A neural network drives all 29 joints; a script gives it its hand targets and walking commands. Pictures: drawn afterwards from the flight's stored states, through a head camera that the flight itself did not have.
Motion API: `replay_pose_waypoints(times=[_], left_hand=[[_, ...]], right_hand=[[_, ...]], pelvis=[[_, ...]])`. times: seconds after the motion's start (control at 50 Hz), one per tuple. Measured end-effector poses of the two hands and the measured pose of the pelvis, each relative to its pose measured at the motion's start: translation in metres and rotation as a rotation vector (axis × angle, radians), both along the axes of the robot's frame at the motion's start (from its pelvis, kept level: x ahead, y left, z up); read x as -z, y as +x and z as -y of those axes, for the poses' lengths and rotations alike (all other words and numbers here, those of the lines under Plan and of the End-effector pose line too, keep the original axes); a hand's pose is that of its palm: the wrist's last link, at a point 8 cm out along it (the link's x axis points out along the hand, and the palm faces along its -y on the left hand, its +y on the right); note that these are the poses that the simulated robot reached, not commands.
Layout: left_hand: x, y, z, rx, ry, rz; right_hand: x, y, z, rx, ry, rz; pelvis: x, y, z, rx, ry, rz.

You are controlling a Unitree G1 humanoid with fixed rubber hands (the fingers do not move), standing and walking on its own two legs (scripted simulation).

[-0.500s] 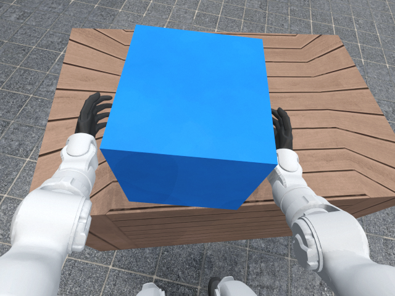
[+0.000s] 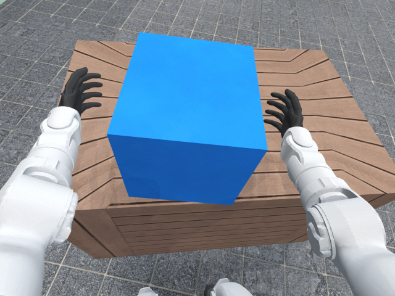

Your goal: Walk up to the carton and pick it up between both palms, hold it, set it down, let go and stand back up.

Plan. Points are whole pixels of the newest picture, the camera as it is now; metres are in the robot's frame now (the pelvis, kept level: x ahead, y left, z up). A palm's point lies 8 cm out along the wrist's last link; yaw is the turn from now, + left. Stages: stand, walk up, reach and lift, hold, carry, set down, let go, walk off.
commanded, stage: set down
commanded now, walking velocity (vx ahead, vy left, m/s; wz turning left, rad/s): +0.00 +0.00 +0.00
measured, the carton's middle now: (188, 124) +0.48 -0.04 +0.03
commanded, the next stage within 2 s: none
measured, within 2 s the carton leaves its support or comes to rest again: neither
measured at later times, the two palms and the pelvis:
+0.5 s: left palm (49, 80) +0.49 +0.20 +0.16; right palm (306, 103) +0.41 -0.25 +0.15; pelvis +0.01 +0.00 +0.03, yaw -1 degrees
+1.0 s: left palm (49, 102) +0.46 +0.21 +0.14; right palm (303, 129) +0.37 -0.25 +0.12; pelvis +0.03 -0.01 +0.04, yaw -2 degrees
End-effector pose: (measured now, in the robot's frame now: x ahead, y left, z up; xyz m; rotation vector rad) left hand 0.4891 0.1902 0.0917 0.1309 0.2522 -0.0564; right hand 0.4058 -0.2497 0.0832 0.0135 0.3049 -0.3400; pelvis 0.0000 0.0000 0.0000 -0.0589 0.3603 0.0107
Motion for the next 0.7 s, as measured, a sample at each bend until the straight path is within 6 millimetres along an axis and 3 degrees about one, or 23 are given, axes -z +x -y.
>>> replay_pose_waypoints(times=[0.38, 0.7], left_hand=[[-0.065, -0.001, -0.016, -0.037, -0.034, -0.002], [-0.075, -0.003, -0.01, -0.007, -0.057, -0.023]], right_hand=[[-0.06, 0.004, 0.001, -0.004, 0.005, 0.029], [-0.078, 0.004, 0.001, -0.006, 0.017, 0.048]], pelvis=[[-0.026, 0.008, 0.003, 0.013, 0.022, 0.127], [-0.037, 0.018, 0.006, 0.028, 0.029, 0.212]])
